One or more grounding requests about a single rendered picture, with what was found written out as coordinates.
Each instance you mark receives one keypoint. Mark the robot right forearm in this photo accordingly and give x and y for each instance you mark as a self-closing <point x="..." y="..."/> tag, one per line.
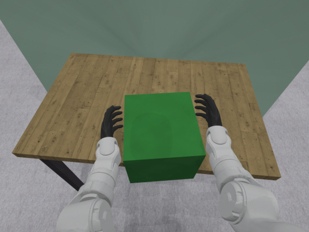
<point x="224" y="163"/>

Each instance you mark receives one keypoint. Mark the left robot upper arm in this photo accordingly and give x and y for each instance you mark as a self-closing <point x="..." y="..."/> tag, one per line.
<point x="93" y="215"/>

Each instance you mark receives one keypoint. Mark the table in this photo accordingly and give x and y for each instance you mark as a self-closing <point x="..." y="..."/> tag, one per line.
<point x="67" y="124"/>

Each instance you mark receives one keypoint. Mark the right robot upper arm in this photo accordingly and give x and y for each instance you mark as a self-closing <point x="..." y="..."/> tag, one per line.
<point x="251" y="208"/>

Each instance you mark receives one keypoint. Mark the carton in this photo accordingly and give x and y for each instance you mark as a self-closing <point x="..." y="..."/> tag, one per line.
<point x="162" y="140"/>

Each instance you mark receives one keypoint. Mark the robot left forearm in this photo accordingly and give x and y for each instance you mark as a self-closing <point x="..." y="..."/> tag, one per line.
<point x="102" y="178"/>

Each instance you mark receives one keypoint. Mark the robot right hand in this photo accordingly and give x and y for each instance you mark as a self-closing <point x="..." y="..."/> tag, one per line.
<point x="212" y="115"/>

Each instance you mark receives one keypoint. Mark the robot left hand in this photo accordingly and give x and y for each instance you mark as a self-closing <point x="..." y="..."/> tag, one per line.
<point x="107" y="129"/>

